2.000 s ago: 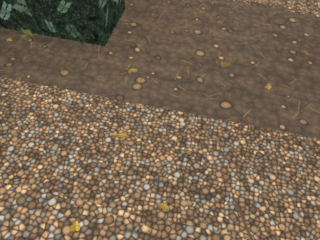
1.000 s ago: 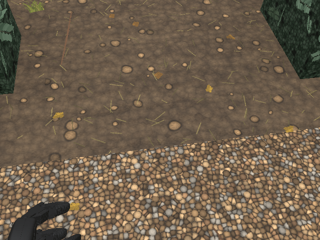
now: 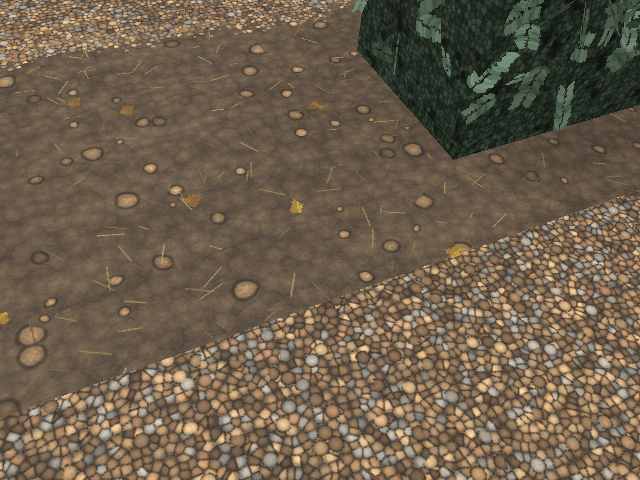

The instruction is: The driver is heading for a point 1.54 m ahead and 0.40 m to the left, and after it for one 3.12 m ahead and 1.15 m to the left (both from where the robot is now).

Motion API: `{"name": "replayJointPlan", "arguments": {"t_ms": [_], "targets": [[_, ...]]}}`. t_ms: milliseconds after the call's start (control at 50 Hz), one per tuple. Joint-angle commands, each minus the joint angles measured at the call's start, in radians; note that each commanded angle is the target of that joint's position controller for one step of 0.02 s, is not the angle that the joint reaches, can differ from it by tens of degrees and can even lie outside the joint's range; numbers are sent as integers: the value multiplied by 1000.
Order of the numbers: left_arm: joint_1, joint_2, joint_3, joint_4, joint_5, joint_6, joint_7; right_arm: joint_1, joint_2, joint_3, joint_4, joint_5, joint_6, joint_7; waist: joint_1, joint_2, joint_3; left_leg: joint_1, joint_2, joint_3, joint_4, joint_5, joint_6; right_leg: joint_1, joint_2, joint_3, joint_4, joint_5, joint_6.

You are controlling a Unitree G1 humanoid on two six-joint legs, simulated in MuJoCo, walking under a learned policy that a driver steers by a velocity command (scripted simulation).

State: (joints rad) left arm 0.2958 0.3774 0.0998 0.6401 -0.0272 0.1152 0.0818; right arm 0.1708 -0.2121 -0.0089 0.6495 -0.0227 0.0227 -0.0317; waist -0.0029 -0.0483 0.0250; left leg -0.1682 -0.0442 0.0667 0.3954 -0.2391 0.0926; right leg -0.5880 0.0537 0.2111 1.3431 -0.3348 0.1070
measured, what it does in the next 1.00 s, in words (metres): steps on the spot, turning left: right foot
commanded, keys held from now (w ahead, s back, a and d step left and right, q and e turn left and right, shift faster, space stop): q+shift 0.56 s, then w+q+shift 0.10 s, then w+e+shift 0.34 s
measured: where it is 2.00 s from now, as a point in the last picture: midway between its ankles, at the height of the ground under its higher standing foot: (239, 398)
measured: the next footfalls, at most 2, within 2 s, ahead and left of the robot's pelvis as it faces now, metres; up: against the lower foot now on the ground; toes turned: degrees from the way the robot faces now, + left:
right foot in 0.38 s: +0.08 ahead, -0.14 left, +0.00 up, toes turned +21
left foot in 1.06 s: +0.04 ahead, +0.19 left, +0.00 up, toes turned +24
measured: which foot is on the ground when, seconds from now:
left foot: down 0.00-0.38, up 0.40-1.00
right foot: up 0.00-0.36, down 0.38-1.00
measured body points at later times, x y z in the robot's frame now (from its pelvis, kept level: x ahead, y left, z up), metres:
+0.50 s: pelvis +0.01 -0.07 +0.00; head +0.05 -0.09 +0.45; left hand +0.11 +0.23 -0.07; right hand +0.21 -0.35 -0.11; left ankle -0.05 +0.06 -0.67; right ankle +0.04 -0.15 -0.74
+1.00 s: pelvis +0.08 +0.00 +0.00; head +0.10 -0.01 +0.45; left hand -0.09 +0.23 -0.11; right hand +0.38 -0.10 -0.08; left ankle +0.03 +0.18 -0.70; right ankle +0.04 -0.15 -0.74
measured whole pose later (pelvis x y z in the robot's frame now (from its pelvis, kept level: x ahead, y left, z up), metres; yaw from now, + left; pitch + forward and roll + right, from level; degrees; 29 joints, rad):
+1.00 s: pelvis +0.08 +0.00 +0.00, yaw +26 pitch +3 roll +0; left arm 0.50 0.27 0.04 0.82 -0.01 -0.06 -0.01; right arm 0.13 -0.28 -0.05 0.60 0.03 -0.07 0.04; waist 0.11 0.05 -0.03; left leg -0.53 0.09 -0.06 0.85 -0.08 -0.05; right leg -0.05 -0.04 -0.05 0.33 -0.33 -0.05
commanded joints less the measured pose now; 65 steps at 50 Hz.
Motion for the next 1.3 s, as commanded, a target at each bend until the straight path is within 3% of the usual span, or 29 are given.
{"name": "replayJointPlan", "arguments": {"t_ms": [20, 40, 80, 140, 200, 260, 360, 400, 420, 440, 500, 580, 680, 760, 820, 900, 980, 1020, 1040, 1060, 1080, 1100, 1120, 1140, 1160, 1180, 1220, 1240, 1300], "targets": [[-22, -24, -15, -49, 11, -23, 2, -10, -61, 3, -37, 10, -31, 21, 8, 134, -10, 106, 231, -288, -140, 71, 119, -41, -16, 70, -222, 22, 4], [-25, -39, -21, -39, 19, -25, -2, -24, -59, 5, -28, 23, -40, 29, 21, 164, -8, 106, 216, -298, -155, 30, 100, 7, -47, 38, -348, 26, 4], [-96, -27, -22, -63, 33, -34, -11, 5, -160, -28, -14, 47, -34, 34, -8, 213, 17, 106, 217, -339, -165, 67, 95, 68, -87, -92, -520, -34, 12], [-167, -1, -15, -69, 23, -57, -10, 109, -264, -67, 12, 50, -11, 36, -57, 199, 9, 183, 255, -441, -110, 234, 138, 66, -47, -104, -613, -113, 2], [-196, -18, -20, -78, 13, -79, -6, 120, -259, -77, 2, 58, 19, 32, -48, 193, -31, 238, 291, -532, -89, 423, 204, 57, -33, -71, -627, -121, -23], [-205, -33, -23, -68, 16, -117, -39, 98, -263, -91, -11, 58, 45, 6, -38, 178, -92, 267, 283, -565, -69, 535, 196, 102, -19, -61, -688, -82, -47], [-66, -31, -10, -7, 33, -137, -79, -36, -238, -92, -74, 87, 70, -22, 58, 148, -163, 4, 161, -512, 49, 395, 55, 488, -35, -125, -1025, 260, -108], [-70, 65, 10, -24, 68, -113, -75, 107, -146, -72, -68, 47, 68, -21, -6, -200, -162, -408, -109, -303, 488, -426, -78, 692, -396, 222, -1021, 627, -293], [-124, 78, 10, -49, 83, -119, -79, 157, -247, -104, -63, 33, 62, -18, -34, -156, -102, -436, -28, -272, 670, -433, -127, 513, -504, 264, -1076, 517, -376], [-214, 20, -5, -72, 72, -126, -79, 170, -305, -127, -37, 40, 66, -17, -64, -86, -45, -420, 15, -254, 757, -344, -151, 449, -426, 169, -1093, 411, -359], [-325, -44, -30, -86, 43, -130, -67, 201, -305, -143, -6, 44, 90, -25, -83, -75, -5, -430, 41, -215, 910, -170, -191, 397, -293, -50, -1072, 412, -293], [-204, -7, -27, -48, 59, -117, -42, 129, -259, -125, -71, 60, 86, -19, -12, -65, -42, -501, 89, -154, 896, -68, -218, 499, -289, -137, -1107, 287, -315], [-47, 52, -2, 24, 22, -159, -57, 64, -249, -119, -111, 67, 43, 13, 64, -29, 2, -685, 148, -193, 781, -9, -161, 675, -377, 11, -1245, -251, -281], [19, 36, -10, 84, 13, -190, -86, 66, -190, -104, -98, 70, -6, 10, 38, 6, 56, -743, 110, -289, 672, 62, -113, 702, -375, 28, -1268, -188, -328], [6, 49, -16, 90, 6, -192, -99, 26, -158, -83, -110, 47, -37, 28, 19, -24, 26, -649, 176, -170, 559, 138, -143, 632, -332, -8, -1266, -62, -357], [98, 93, -9, 119, 17, -205, -95, -48, -165, -79, -127, 52, -88, 50, 50, -47, 17, -502, 166, -156, 480, 214, -154, 544, -341, -16, -1221, 43, -375], [87, 53, -23, 73, 15, -201, -90, -84, -158, -69, -131, 52, -129, 77, 31, -83, 17, -351, 124, -104, 466, 147, -138, 421, -307, -45, -1103, 77, -377], [14, 70, -19, 33, 13, -186, -91, 34, -185, -84, -109, 56, -138, 83, -60, -140, -20, -87, 84, -69, 412, 82, -133, 293, -285, -46, -990, 210, -358], [-57, 78, -19, 7, 13, -179, -92, 238, -225, -111, -55, 62, -141, 79, -186, -130, -90, 162, 52, -38, 375, 111, -134, 188, -249, -71, -765, 386, -336], [-149, 30, -34, -23, 18, -184, -80, 494, -234, -119, 33, 74, -148, 68, -316, 2, -160, 371, 70, -35, 248, 42, -127, 37, -175, -121, -371, 249, -280], [-112, -101, -67, -72, 29, -195, -79, 522, -249, -106, 39, 49, -156, 75, -250, 253, -115, 457, 200, -213, 294, 44, -93, -267, -91, -67, 23, -239, -241], [-16, -145, -77, -64, -9, -205, -84, 430, -184, -74, -9, 34, -158, 82, -143, 316, -99, 371, 310, -312, 336, 370, -66, -397, -56, 17, 222, -272, -243], [60, -119, -72, -79, -55, -209, -88, 364, -270, -97, -9, 43, -149, 92, -39, 358, -126, 301, 443, -564, 61, 361, 9, -422, -45, -26, 243, -132, -231], [-20, -83, -71, -106, -67, -194, -82, 340, -303, -111, 27, 57, -150, 107, -25, 251, -48, 233, 508, -691, -69, 44, 87, -498, -107, -83, 268, -84, -225], [-118, -54, -66, -123, -59, -168, -76, 261, -208, -88, 23, 56, -151, 113, -28, 93, 87, 94, 485, -581, -68, -50, 111, -520, -164, -68, 192, -32, -220], [-115, -55, -68, -121, -54, -140, -80, 181, -164, -71, 16, 54, -158, 111, 6, 105, 155, -46, 466, -496, -43, 20, 108, -452, -201, -48, 118, 0, -200], [-87, -28, -52, -93, -21, -117, -102, 123, -171, -76, 44, 46, -172, 84, 31, 84, 158, -59, 391, -310, -33, 40, 74, -382, -223, -43, -10, 181, -178], [-111, 1, -29, -78, -31, -130, -111, 133, -134, -70, 62, 33, -184, 70, 41, 73, 160, -57, 327, -201, 2, -119, 10, -343, -211, -23, -166, 368, -199], [-263, -49, -32, -95, 16, -162, -157, 249, -108, -58, 126, 23, -187, 3, -46, 66, 131, -162, 202, 91, 57, -99, -63, -47, -84, -233, -539, 891, -196]]}}
Keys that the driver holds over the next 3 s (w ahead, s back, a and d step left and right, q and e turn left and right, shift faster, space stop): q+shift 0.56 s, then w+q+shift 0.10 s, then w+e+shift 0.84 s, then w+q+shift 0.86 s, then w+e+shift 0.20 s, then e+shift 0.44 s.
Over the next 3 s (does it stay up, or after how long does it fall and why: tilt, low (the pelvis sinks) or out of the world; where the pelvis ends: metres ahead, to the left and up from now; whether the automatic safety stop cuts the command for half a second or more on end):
stays up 1.50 0.49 -0.19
